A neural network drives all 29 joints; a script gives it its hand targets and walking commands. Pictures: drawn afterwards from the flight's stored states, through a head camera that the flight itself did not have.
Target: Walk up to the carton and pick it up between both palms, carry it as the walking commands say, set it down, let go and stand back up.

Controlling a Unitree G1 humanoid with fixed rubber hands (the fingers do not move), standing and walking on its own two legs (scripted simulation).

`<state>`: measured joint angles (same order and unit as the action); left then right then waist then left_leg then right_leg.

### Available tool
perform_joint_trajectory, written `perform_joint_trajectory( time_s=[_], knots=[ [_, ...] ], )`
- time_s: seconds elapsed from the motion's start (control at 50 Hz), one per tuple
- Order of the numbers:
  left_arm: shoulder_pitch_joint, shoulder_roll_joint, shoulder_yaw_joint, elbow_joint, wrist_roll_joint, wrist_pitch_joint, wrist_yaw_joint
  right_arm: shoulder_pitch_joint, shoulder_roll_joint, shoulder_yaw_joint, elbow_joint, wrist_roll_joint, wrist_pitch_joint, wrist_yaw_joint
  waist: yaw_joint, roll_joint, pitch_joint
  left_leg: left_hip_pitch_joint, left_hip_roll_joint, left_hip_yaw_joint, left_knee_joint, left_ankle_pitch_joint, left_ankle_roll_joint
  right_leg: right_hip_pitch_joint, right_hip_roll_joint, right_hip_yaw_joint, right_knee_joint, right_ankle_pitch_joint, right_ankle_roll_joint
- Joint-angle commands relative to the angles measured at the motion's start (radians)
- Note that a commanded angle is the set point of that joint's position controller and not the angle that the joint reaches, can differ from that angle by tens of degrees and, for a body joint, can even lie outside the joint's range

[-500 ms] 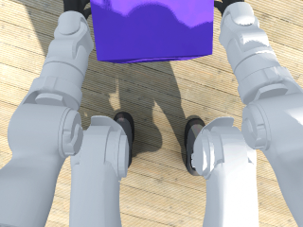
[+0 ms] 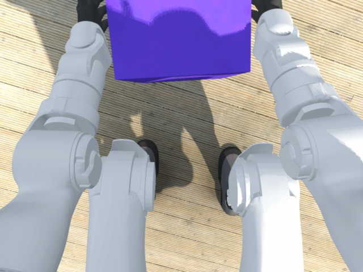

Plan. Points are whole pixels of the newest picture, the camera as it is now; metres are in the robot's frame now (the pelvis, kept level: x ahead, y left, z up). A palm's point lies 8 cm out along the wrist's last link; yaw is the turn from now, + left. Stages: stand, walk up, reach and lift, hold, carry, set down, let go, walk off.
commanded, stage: reach and lift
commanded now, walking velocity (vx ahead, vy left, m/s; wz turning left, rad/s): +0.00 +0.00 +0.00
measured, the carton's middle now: (179, 27) +0.53 +0.04 -0.25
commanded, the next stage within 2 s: none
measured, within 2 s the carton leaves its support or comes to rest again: leaves its support in 0.38 s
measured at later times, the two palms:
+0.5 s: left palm (88, 23) +0.51 +0.19 -0.17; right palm (269, 7) +0.54 -0.11 -0.17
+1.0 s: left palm (74, 9) +0.51 +0.19 -0.12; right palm out of the picture +0.54 -0.11 -0.11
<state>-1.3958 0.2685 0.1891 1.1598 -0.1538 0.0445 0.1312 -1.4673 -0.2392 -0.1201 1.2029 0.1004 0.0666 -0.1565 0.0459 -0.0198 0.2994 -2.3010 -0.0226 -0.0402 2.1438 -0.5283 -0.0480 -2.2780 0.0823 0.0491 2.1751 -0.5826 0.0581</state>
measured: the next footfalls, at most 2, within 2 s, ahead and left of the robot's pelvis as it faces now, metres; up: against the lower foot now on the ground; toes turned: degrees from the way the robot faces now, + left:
none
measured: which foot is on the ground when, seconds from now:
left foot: down 0.00-1.00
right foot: down 0.00-1.00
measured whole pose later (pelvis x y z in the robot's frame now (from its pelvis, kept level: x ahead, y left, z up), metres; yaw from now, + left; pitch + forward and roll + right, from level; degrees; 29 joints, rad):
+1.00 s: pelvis -0.02 +0.01 +0.04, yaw +0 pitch +29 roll -1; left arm -1.40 0.20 0.34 0.76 0.00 0.33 0.14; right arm -1.45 -0.20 -0.33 0.81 -0.04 0.30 -0.11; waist 0.05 -0.01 0.52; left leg -2.04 -0.10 -0.09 2.04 -0.51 -0.08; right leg -2.01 0.12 0.07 2.06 -0.56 0.09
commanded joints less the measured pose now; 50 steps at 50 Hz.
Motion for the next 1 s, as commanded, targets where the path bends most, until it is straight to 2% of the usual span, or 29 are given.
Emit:
perform_joint_trajectory(
  time_s=[0.0,0.02,0.04,0.12,0.14,0.16,0.18,0.2,0.28,0.3,0.4,0.42,0.44,0.48,0.5,0.52,0.54,0.58,0.64,0.68,0.7,0.72,0.78,0.82,0.84,0.88,0.94,0.96,0.98],
  knots=[
    [-0.555,-0.828,-0.187,-0.227,0.027,0.03,-0.257,-0.503,0.834,0.17,-0.237,-0.019,0.01,0.282,0.034,-0.016,-1.081,0.594,-0.088,0.121,-0.106,0.324,0.017,0.429,0.062,-0.113,-0.132,0.269,-0.04],
    [-0.573,-0.828,-0.188,-0.265,0.03,0.029,-0.259,-0.486,0.877,0.174,-0.238,-0.011,0.016,0.294,0.054,-0.012,-1.071,0.581,-0.086,0.124,-0.106,0.336,0.023,0.406,0.065,-0.111,-0.121,0.292,-0.04],
    [-0.543,-0.851,-0.17,-0.253,0.041,0.035,-0.268,-0.475,0.885,0.172,-0.238,-0.015,0.025,0.3,0.034,-0.033,-1.034,0.561,-0.086,0.114,-0.103,0.341,0.028,0.382,0.066,-0.115,-0.133,0.288,-0.039],
    [-0.519,-0.876,-0.175,-0.272,0.034,0.048,-0.286,-0.446,0.894,0.165,-0.241,-0.036,0.038,0.3,0.014,-0.042,-1.069,0.559,-0.086,0.116,-0.09,0.38,0.026,0.423,0.066,-0.119,-0.12,0.343,-0.045],
    [-0.512,-0.904,-0.179,-0.283,0.04,0.049,-0.287,-0.453,0.898,0.167,-0.272,-0.026,0.033,0.303,0.03,-0.005,-1.073,0.577,-0.092,0.114,-0.098,0.384,0.022,0.426,0.068,-0.117,-0.12,0.339,-0.047],
    [-0.526,-0.902,-0.191,-0.3,0.027,0.048,-0.285,-0.446,0.908,0.177,-0.285,-0.03,0.032,0.296,0.021,-0.032,-1.123,0.571,-0.092,0.124,-0.089,0.383,0.018,0.47,0.068,-0.119,-0.12,0.359,-0.048],
    [-0.519,-0.929,-0.198,-0.306,0.029,0.051,-0.287,-0.438,0.923,0.178,-0.296,-0.038,0.038,0.301,0.014,-0.013,-1.099,0.572,-0.093,0.125,-0.096,0.404,0.016,0.445,0.07,-0.116,-0.132,0.364,-0.048],
    [-0.519,-0.922,-0.212,-0.325,0.019,0.052,-0.283,-0.476,0.929,0.211,-0.361,-0.007,0.034,0.298,0.044,-0.006,-1.216,0.652,-0.094,0.129,-0.089,0.433,0.018,0.493,0.072,-0.12,-0.116,0.384,-0.041],
    [-0.573,-0.963,-0.251,-0.414,-0.014,0.053,-0.279,-0.477,0.996,0.258,-0.409,0.005,0.045,0.282,0.026,-0.051,-1.356,0.653,-0.102,0.138,-0.078,0.484,0.014,0.59,0.076,-0.127,-0.122,0.467,-0.036],
    [-0.593,-0.94,-0.259,-0.451,-0.024,0.053,-0.276,-0.516,0.985,0.283,-0.468,0.018,0.044,0.272,0.055,-0.05,-1.406,0.63,-0.101,0.154,-0.069,0.472,0.011,0.647,0.076,-0.109,-0.121,0.475,-0.037],
    [-0.723,-0.939,-0.319,-0.579,-0.055,0.068,-0.264,-0.536,1.018,0.284,-0.481,0.018,0.072,0.253,0.03,-0.026,-1.604,0.728,-0.097,0.162,-0.098,0.425,0.002,0.732,0.083,-0.127,-0.128,0.439,-0.035],
    [-0.716,-0.915,-0.292,-0.555,-0.034,0.077,-0.261,-0.547,1.002,0.265,-0.436,0.001,0.087,0.249,0.042,-0.053,-1.584,0.713,-0.096,0.165,-0.103,0.387,0.005,0.731,0.079,-0.133,-0.135,0.397,-0.028],
    [-0.757,-0.907,-0.322,-0.579,-0.032,0.09,-0.265,-0.52,1.036,0.26,-0.404,0.003,0.103,0.25,0.048,-0.026,-1.606,0.716,-0.087,0.173,-0.113,0.362,-0.003,0.756,0.081,-0.128,-0.138,0.388,-0.038],
    [-0.78,-0.929,-0.346,-0.634,-0.04,0.109,-0.264,-0.594,1.043,0.297,-0.505,0.032,0.118,0.252,0.064,-0.006,-1.759,0.85,-0.097,0.181,-0.124,0.369,-0.002,0.82,0.09,-0.139,-0.145,0.365,-0.032],
    [-0.819,-0.931,-0.373,-0.669,-0.052,0.122,-0.259,-0.618,1.041,0.304,-0.526,0.051,0.126,0.255,0.072,0.039,-1.839,0.906,-0.094,0.19,-0.134,0.366,-0.005,0.846,0.088,-0.14,-0.145,0.362,-0.035],
    [-0.809,-0.931,-0.355,-0.637,-0.046,0.139,-0.26,-0.643,1.035,0.293,-0.521,0.053,0.139,0.26,0.074,0.017,-1.858,0.913,-0.095,0.196,-0.138,0.343,-0.009,0.866,0.08,-0.145,-0.151,0.338,-0.035],
    [-0.883,-0.921,-0.37,-0.682,-0.06,0.145,-0.26,-0.637,1.058,0.292,-0.49,0.049,0.157,0.265,0.073,0.012,-1.901,0.928,-0.091,0.193,-0.147,0.327,-0.007,0.879,0.078,-0.142,-0.155,0.326,-0.041],
    [-0.902,-0.979,-0.385,-0.704,-0.072,0.162,-0.263,-0.626,1.071,0.283,-0.521,0.036,0.167,0.271,0.033,0.031,-1.907,0.957,-0.103,0.186,-0.154,0.376,-0.005,0.88,0.08,-0.156,-0.176,0.373,-0.043],
    [-0.893,-1.008,-0.382,-0.642,-0.044,0.182,-0.265,-0.635,1.054,0.244,-0.462,0.02,0.183,0.298,0.008,0.05,-1.766,0.942,-0.101,0.171,-0.186,0.287,0.002,0.716,0.072,-0.177,-0.188,0.258,-0.044],
    [-0.928,-1.028,-0.418,-0.705,-0.057,0.187,-0.266,-0.625,1.072,0.249,-0.501,0.014,0.189,0.306,-0.024,0.064,-1.87,1.014,-0.11,0.159,-0.192,0.325,-0.002,0.739,0.076,-0.182,-0.19,0.291,-0.053],
    [-0.9,-1.058,-0.409,-0.66,-0.044,0.195,-0.261,-0.672,1.048,0.258,-0.528,0.021,0.186,0.309,-0.011,0.095,-1.856,1.028,-0.107,0.161,-0.196,0.334,-0.001,0.706,0.072,-0.175,-0.204,0.282,-0.052],
    [-0.863,-1.057,-0.396,-0.659,-0.046,0.197,-0.254,-0.684,1.049,0.273,-0.573,0.025,0.187,0.312,-0.003,0.068,-1.886,1.083,-0.116,0.161,-0.199,0.379,-0.004,0.723,0.073,-0.186,-0.205,0.307,-0.048],
    [-0.821,-1.08,-0.357,-0.598,-0.005,0.208,-0.253,-0.684,1.058,0.253,-0.523,0.008,0.196,0.333,0.005,0.06,-1.77,1.031,-0.11,0.15,-0.226,0.327,0.004,0.649,0.07,-0.18,-0.23,0.247,-0.049],
    [-0.837,-1.084,-0.36,-0.628,0.0,0.209,-0.257,-0.65,1.068,0.25,-0.5,-0.013,0.205,0.342,-0.015,0.048,-1.793,1.023,-0.112,0.15,-0.235,0.326,0.004,0.684,0.073,-0.186,-0.233,0.26,-0.05],
    [-0.803,-1.099,-0.339,-0.581,0.011,0.217,-0.258,-0.643,1.058,0.242,-0.479,-0.02,0.208,0.348,-0.023,0.04,-1.774,1.032,-0.11,0.14,-0.244,0.325,0.008,0.676,0.073,-0.195,-0.235,0.253,-0.049],
    [-0.785,-1.094,-0.336,-0.589,0.027,0.222,-0.265,-0.626,1.081,0.254,-0.481,-0.02,0.212,0.351,0.007,0.029,-1.788,1.01,-0.114,0.155,-0.243,0.325,0.006,0.705,0.075,-0.18,-0.258,0.258,-0.044],
    [-0.807,-1.104,-0.343,-0.63,0.02,0.221,-0.269,-0.634,1.109,0.282,-0.51,-0.009,0.219,0.35,0.012,0.014,-1.849,1.026,-0.112,0.157,-0.245,0.355,0.012,0.749,0.082,-0.178,-0.259,0.292,-0.039],
    [-0.809,-1.092,-0.355,-0.635,0.02,0.223,-0.27,-0.638,1.112,0.296,-0.527,0.0,0.218,0.347,0.04,0.012,-1.869,1.009,-0.114,0.169,-0.243,0.371,0.007,0.778,0.083,-0.169,-0.259,0.323,-0.036],
    [-0.823,-1.073,-0.346,-0.646,0.027,0.224,-0.274,-0.619,1.102,0.277,-0.494,-0.013,0.225,0.348,0.022,-0.008,-1.851,1.003,-0.108,0.161,-0.247,0.336,0.01,0.771,0.081,-0.174,-0.264,0.287,-0.032]
  ],
)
